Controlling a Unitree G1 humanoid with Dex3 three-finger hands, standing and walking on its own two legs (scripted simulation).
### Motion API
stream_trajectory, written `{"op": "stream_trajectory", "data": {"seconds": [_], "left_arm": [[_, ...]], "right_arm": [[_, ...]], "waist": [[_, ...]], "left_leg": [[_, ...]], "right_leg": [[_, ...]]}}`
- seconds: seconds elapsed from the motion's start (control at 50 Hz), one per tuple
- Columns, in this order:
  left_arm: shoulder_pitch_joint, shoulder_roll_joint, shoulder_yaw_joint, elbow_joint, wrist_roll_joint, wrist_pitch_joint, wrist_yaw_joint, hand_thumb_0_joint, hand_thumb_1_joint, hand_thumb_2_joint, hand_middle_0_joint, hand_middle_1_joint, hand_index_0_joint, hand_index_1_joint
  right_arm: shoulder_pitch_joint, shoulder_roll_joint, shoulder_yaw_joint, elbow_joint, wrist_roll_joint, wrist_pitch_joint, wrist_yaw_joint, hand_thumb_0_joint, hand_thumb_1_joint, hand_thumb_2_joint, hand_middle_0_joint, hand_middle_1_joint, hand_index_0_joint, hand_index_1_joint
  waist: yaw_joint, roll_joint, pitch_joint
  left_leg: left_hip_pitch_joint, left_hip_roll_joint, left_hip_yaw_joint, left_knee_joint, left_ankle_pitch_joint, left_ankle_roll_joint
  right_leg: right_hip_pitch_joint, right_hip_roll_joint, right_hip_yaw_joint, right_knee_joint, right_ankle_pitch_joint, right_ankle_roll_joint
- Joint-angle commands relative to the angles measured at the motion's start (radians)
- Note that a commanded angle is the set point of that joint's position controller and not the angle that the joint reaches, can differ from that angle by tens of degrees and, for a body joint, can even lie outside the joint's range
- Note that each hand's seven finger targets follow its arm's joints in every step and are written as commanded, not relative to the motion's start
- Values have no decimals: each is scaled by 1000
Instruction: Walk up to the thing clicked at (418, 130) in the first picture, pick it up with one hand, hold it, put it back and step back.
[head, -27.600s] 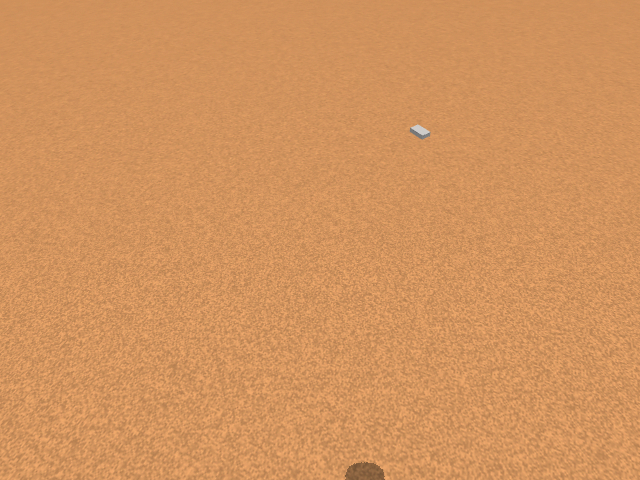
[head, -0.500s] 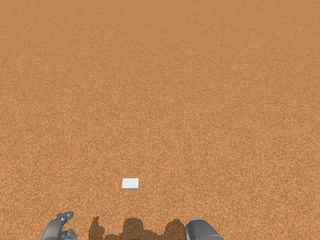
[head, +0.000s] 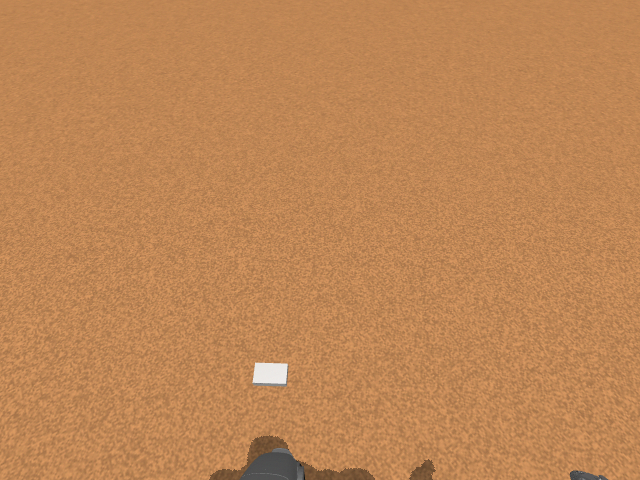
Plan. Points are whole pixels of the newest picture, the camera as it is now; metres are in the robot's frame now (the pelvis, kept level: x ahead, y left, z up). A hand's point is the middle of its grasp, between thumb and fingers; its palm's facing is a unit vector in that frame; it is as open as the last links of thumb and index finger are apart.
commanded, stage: walk up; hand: left
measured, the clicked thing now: (270, 374) +0.48 +0.21 -0.74
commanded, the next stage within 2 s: stand in 0.24 s
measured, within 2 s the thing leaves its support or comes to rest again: neither
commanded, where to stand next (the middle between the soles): +0.09 -0.03 m, yaw +0 degrees
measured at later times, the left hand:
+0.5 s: hand out of the picture -0.01 +0.24 -0.13, palm faces -0.03 -0.93 -0.37, open 7.3 cm
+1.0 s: hand out of the picture +0.07 +0.25 -0.13, palm faces -0.09 -0.94 -0.33, open 7.3 cm
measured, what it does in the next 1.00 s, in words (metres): steps on the spot: right foot, then left foot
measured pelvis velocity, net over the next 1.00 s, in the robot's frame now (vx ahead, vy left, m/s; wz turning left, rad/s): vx -0.04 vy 0.00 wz -0.07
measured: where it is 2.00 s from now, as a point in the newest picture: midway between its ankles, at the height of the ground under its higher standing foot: outside the picture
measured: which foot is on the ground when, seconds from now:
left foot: down 0.00-0.26, up 0.28-0.44, down 0.46-1.00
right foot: up 0.00-0.20, down 0.22-1.00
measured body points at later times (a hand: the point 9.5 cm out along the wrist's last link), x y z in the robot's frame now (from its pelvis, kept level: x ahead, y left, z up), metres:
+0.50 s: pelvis -0.04 -0.02 +0.02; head -0.02 -0.04 +0.47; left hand +0.00 +0.28 -0.11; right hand +0.02 -0.34 -0.11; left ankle +0.02 +0.12 -0.72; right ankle -0.07 -0.14 -0.71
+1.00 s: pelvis -0.04 +0.00 +0.03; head -0.03 +0.01 +0.48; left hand +0.07 +0.30 -0.10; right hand +0.01 -0.30 -0.10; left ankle +0.02 +0.12 -0.71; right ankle -0.07 -0.14 -0.71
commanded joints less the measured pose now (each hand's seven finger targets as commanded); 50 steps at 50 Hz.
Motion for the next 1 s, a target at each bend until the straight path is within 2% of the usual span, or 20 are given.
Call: {"op": "stream_trajectory", "data": {"seconds": [0.0,0.04,0.1,0.14,0.18,0.2,0.22,0.24,0.26,0.3,0.32,0.38,0.42,0.46,0.48,0.5,0.58,0.62,0.88,0.98], "left_arm": [[52,198,56,-64,-1,21,24,0,900,900,-200,-300,-200,-300],[97,199,67,-32,2,21,13,0,900,900,-200,-300,-200,-300],[146,185,78,-17,15,11,-15,0,900,900,-200,-300,-200,-300],[166,177,88,-8,22,2,-27,0,900,900,-200,-300,-200,-300],[226,167,99,25,34,-3,-27,0,900,900,-200,-300,-200,-300],[256,166,105,35,43,-9,-23,0,900,900,-200,-300,-200,-300],[195,171,69,15,45,-34,-12,0,900,900,-200,-300,-200,-300],[70,275,80,-5,57,-42,-4,0,900,900,-200,-300,-200,-300],[-54,268,73,-42,64,-61,4,0,900,900,-200,-300,-200,-300],[-146,219,56,-57,57,-98,16,0,900,900,-200,-300,-200,-300],[-148,219,53,-52,42,-107,19,0,900,900,-200,-300,-200,-300],[-76,192,44,-12,24,-112,14,0,900,900,-200,-300,-200,-300],[-55,181,42,2,15,-100,18,0,900,900,-200,-300,-200,-300],[4,133,28,15,-6,-93,19,0,900,900,-200,-300,-200,-300],[-4,138,26,26,-13,-85,21,0,900,900,-200,-300,-200,-300],[-63,157,24,28,-5,-82,18,0,900,900,-200,-300,-200,-300],[-131,161,21,54,11,-73,8,0,900,900,-200,-300,-200,-300],[-129,158,14,75,11,-76,4,0,900,900,-200,-300,-200,-300],[-192,148,10,130,13,-75,-6,0,900,900,-200,-300,-200,-300],[-207,154,6,129,14,-81,-5,0,900,900,-200,-300,-200,-300]], "right_arm": [[19,-318,-85,-83,3,-6,-37,0,-900,-900,200,300,200,300],[-45,-296,-81,-101,-6,-2,-42,0,-900,-900,200,300,200,300],[-62,-291,-83,-111,-28,4,-28,0,-900,-900,200,300,200,300],[-51,-300,-84,-115,-42,14,-14,0,-900,-900,200,300,200,300],[-57,-304,-87,-117,-42,33,-7,0,-900,-900,200,300,200,300],[-50,-265,-78,-114,-38,41,-8,0,-900,-900,200,300,200,300],[-68,-116,-47,-111,-13,48,-1,0,-900,-900,200,300,200,300],[-156,-133,-51,-131,-13,42,-13,0,-900,-900,200,300,200,300],[-144,-182,-65,-111,-10,33,-10,0,-900,-900,200,300,200,300],[-13,-144,-63,-54,9,25,13,0,-900,-900,200,300,200,300],[-40,-152,-64,-43,-2,22,14,0,-900,-900,200,300,200,300],[-98,-123,-39,-48,-10,-2,20,0,-900,-900,200,300,200,300],[-81,-134,-39,-33,-10,-7,12,0,-900,-900,200,300,200,300],[-61,-202,-43,-2,-15,-16,6,0,-900,-900,200,300,200,300],[-52,-204,-40,21,-5,-13,9,0,-900,-900,200,300,200,300],[-70,-178,-30,31,3,-8,12,0,-900,-900,200,300,200,300],[-65,-177,-14,71,-2,4,10,0,-900,-900,200,300,200,300],[-83,-172,-10,79,-3,-3,13,0,-900,-900,200,300,200,300],[-121,-172,-6,134,-7,-13,13,0,-900,-900,200,300,200,300],[-124,-160,-4,141,-4,-17,13,0,-900,-900,200,300,200,300]], "waist": [[-35,120,-237],[-10,151,-212],[-8,207,-238],[-14,254,-236],[10,249,-195],[28,169,-158],[20,-59,-149],[12,-121,-52],[-38,-29,28],[-103,-54,-32],[-82,-86,-48],[-29,-158,-96],[-39,-120,-128],[-9,-43,-230],[-11,-2,-261],[-28,1,-219],[-45,25,-135],[-40,28,-147],[-35,63,-137],[-47,37,-205]], "left_leg": [[159,349,-409,-278,119,236],[60,296,-306,-294,-146,198],[67,246,-253,-307,-445,160],[14,252,-258,-327,-508,153],[-105,218,-224,-316,-526,112],[-139,173,-178,-207,-535,66],[-176,42,-69,20,-492,2],[-142,-23,-109,162,-346,-8],[-28,6,-177,240,-257,1],[-66,-3,-165,173,-175,6],[-2,10,-133,133,-176,11],[49,9,-34,-81,-203,10],[220,25,-57,-253,81,18],[368,114,-146,-179,389,50],[338,116,-141,-154,332,59],[289,101,-132,-193,191,31],[214,90,-133,-281,-30,9],[237,100,-135,-282,36,14],[174,117,-166,-381,-125,5],[265,117,-141,-343,41,9]], "right_leg": [[-136,50,113,411,-128,-36],[-121,33,94,432,-56,-37],[-86,16,-11,172,-95,-26],[3,26,-86,18,-187,-25],[143,51,-141,-186,-52,-41],[154,38,-94,-322,-24,-51],[77,-174,299,-559,-332,-61],[-221,-354,559,-663,-531,-157],[-359,-346,507,-650,-489,-184],[-85,-229,248,-571,-36,-96],[-86,-212,214,-551,50,-92],[132,-169,108,-407,554,-86],[91,-156,70,-330,688,-62],[65,-98,42,-324,611,-23],[93,-83,39,-386,446,-22],[91,-95,54,-434,315,-26],[73,-99,57,-472,162,-30],[88,-105,56,-476,219,-29],[112,-93,36,-494,185,-12],[111,-108,44,-502,269,-13]]}}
